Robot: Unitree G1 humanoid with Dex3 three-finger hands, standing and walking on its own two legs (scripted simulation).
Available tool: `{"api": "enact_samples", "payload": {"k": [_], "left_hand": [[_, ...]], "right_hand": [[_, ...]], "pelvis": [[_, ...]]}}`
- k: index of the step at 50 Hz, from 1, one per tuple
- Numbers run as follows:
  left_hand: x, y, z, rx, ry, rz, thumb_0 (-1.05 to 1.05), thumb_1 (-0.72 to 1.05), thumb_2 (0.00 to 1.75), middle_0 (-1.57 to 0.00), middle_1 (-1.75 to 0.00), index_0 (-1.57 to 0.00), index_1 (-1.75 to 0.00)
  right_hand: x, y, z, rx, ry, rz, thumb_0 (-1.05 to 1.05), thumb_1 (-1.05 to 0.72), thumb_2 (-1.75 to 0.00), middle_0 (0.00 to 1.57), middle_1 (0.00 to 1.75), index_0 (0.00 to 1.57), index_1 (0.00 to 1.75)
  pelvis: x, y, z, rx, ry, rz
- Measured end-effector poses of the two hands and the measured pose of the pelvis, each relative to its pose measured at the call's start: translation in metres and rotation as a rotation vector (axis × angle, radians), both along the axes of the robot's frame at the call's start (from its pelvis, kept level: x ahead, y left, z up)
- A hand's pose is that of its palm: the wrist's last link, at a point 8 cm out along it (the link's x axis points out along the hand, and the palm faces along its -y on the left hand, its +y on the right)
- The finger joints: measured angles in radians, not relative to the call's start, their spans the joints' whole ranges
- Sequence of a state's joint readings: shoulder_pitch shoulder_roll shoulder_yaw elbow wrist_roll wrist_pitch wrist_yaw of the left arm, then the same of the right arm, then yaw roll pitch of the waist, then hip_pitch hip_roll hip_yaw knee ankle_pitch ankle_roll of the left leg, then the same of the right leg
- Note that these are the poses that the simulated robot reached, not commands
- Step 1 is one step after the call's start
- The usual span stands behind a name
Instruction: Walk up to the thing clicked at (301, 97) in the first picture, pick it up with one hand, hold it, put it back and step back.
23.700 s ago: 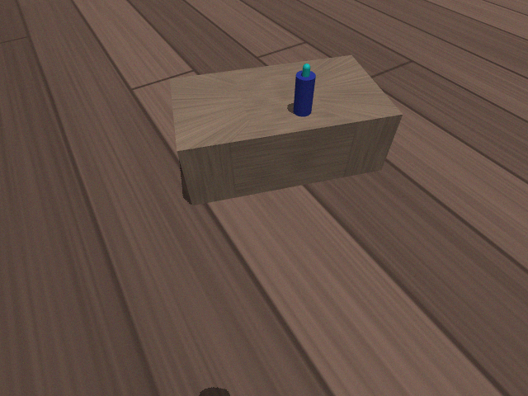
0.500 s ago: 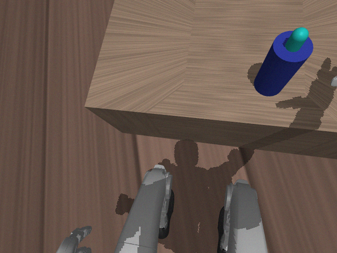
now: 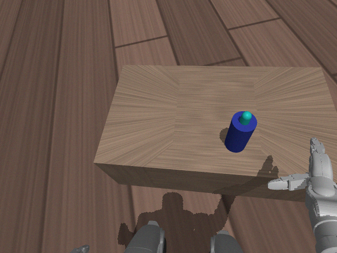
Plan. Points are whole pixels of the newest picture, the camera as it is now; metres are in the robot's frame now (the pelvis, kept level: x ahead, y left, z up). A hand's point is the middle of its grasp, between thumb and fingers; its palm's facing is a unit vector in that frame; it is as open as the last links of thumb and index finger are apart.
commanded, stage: home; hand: right
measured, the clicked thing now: (240, 130) +0.53 -0.17 -0.24
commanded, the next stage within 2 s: none
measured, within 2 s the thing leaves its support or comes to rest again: neither
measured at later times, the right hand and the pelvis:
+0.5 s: hand (270, 242) +0.17 -0.16 -0.05, palm faces +0.18 +0.95 -0.24, open 17.4 cm; pelvis +0.02 +0.02 +0.03, yaw -3 degrees
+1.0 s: hand out of the picture +0.13 -0.21 -0.08, palm faces -0.01 +0.94 -0.35, open 17.6 cm; pelvis +0.01 +0.02 +0.04, yaw -3 degrees
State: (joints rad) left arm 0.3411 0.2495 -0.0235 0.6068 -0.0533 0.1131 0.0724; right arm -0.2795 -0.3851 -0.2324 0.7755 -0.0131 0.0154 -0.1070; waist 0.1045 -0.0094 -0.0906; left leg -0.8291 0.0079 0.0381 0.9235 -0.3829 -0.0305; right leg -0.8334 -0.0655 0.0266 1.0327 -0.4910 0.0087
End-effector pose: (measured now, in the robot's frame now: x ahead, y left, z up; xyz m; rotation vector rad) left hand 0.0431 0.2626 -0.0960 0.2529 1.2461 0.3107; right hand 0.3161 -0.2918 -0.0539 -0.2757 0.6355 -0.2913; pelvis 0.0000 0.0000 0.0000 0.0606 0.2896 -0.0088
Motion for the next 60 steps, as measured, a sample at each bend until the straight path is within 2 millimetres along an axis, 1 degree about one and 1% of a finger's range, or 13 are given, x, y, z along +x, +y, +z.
{"api": "enact_samples", "payload": {"k": [9, 15, 20, 25, 30, 34, 37, 41, 43, 46, 49, 54, 60], "left_hand": [[0.075, -0.015, 0.019, -0.02, -0.217, -0.078, 0.01, 0.9, 0.9, -0.2, -0.29, -0.21, -0.29], [0.121, -0.023, 0.03, -0.063, -0.361, -0.115, 0.01, 0.9, 0.9, -0.2, -0.29, -0.21, -0.29], [0.148, -0.024, 0.043, -0.067, -0.453, -0.154, 0.01, 0.9, 0.9, -0.2, -0.29, -0.21, -0.29], [0.161, -0.022, 0.054, -0.043, -0.514, -0.197, 0.01, 0.9, 0.9, -0.2, -0.29, -0.21, -0.29], [0.158, -0.016, 0.057, -0.022, -0.542, -0.208, 0.01, 0.9, 0.9, -0.2, -0.29, -0.21, -0.29], [0.146, -0.01, 0.054, -0.013, -0.536, -0.192, 0.01, 0.9, 0.9, -0.2, -0.29, -0.21, -0.29], [0.134, -0.007, 0.05, -0.014, -0.521, -0.176, 0.01, 0.9, 0.9, -0.2, -0.29, -0.21, -0.3], [0.12, -0.005, 0.044, -0.018, -0.492, -0.159, 0.02, 0.9, 0.9, -0.2, -0.29, -0.21, -0.3], [0.113, -0.004, 0.037, -0.01, -0.424, -0.219, 0.01, 0.9, 0.9, -0.2, -0.29, -0.2, -0.3], [0.101, 0.001, 0.028, -0.025, -0.296, -0.27, 0.01, 0.9, 0.9, -0.2, -0.29, -0.21, -0.3], [0.09, 0.008, 0.027, -0.039, -0.234, -0.256, 0.02, 0.9, 0.9, -0.2, -0.29, -0.21, -0.3], [0.075, 0.02, 0.031, -0.034, -0.177, -0.225, 0.02, 0.9, 0.9, -0.2, -0.29, -0.21, -0.3], [0.065, 0.025, 0.031, -0.04, -0.124, -0.204, 0.01, 0.9, 0.9, -0.2, -0.29, -0.21, -0.3]], "right_hand": [[-0.062, 0.019, 0.025, 0.007, 0.005, -0.028, -0.01, 0.53, -0.06, 0.07, 0.06, 0.07, 0.06], [-0.107, 0.048, 0.034, 0.043, 0.045, -0.001, -0.01, 0.53, -0.06, 0.06, 0.05, 0.06, 0.06], [-0.147, 0.073, 0.035, 0.101, 0.079, -0.006, -0.01, 0.53, -0.06, 0.06, 0.05, 0.06, 0.06], [-0.171, 0.082, 0.032, 0.126, 0.104, -0.036, -0.01, 0.54, -0.06, 0.06, 0.05, 0.07, 0.06], [-0.171, 0.078, 0.036, 0.096, 0.093, -0.043, -0.01, 0.55, -0.05, 0.06, 0.05, 0.06, 0.05], [-0.162, 0.078, 0.045, 0.071, 0.057, -0.02, -0.01, 0.56, -0.05, 0.06, 0.05, 0.06, 0.05], [-0.16, 0.082, 0.047, 0.07, 0.052, -0.002, -0.01, 0.56, -0.04, 0.06, 0.05, 0.06, 0.05], [-0.163, 0.085, 0.042, 0.082, 0.073, 0.009, -0.01, 0.56, -0.04, 0.06, 0.05, 0.06, 0.05], [-0.165, 0.082, 0.033, 0.051, 0.105, 0.069, -0.01, 0.57, -0.04, 0.06, 0.05, 0.06, 0.05], [-0.174, 0.067, 0.018, 0.025, 0.202, 0.114, 0.0, 0.57, -0.03, 0.06, 0.05, 0.06, 0.05], [-0.189, 0.048, 0.012, 0.015, 0.28, 0.099, -0.01, 0.57, -0.03, 0.06, 0.05, 0.06, 0.05], [-0.216, 0.022, 0.011, -0.004, 0.373, 0.029, -0.01, 0.57, -0.03, 0.06, 0.05, 0.06, 0.05], [-0.242, 0.01, 0.015, -0.012, 0.454, -0.033, -0.01, 0.58, -0.03, 0.06, 0.04, 0.06, 0.05]], "pelvis": [[0.015, 0.004, 0.019, -0.017, -0.097, -0.019], [0.021, 0.008, 0.026, -0.029, -0.144, -0.02], [0.021, 0.014, 0.027, -0.037, -0.169, -0.026], [0.018, 0.021, 0.026, -0.041, -0.186, -0.039], [0.013, 0.025, 0.025, -0.044, -0.194, -0.043], [0.011, 0.025, 0.025, -0.044, -0.195, -0.04], [0.011, 0.024, 0.024, -0.045, -0.194, -0.034], [0.009, 0.023, 0.023, -0.045, -0.192, -0.027], [0.007, 0.022, 0.025, -0.047, -0.218, -0.029], [0.007, 0.021, 0.03, -0.053, -0.244, -0.036], [0.008, 0.019, 0.036, -0.058, -0.263, -0.038], [0.012, 0.016, 0.045, -0.064, -0.29, -0.041], [0.014, 0.013, 0.055, -0.072, -0.317, -0.045]]}}
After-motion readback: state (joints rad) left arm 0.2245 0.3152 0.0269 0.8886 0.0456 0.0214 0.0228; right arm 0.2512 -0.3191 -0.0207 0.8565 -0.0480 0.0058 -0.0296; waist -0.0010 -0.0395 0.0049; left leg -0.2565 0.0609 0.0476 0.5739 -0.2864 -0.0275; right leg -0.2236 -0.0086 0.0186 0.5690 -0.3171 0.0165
